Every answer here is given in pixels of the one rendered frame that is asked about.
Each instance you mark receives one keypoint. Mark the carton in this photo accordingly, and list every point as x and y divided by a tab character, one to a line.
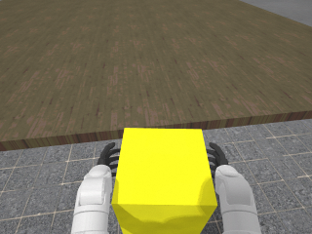
163	183

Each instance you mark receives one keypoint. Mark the robot left forearm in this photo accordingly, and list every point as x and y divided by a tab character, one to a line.
92	203

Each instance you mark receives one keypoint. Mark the right robot hand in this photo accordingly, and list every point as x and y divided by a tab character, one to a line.
218	159

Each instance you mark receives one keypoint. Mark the robot right forearm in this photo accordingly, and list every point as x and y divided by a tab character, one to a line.
237	205

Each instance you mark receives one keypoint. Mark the left robot hand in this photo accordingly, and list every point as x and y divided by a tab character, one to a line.
105	158

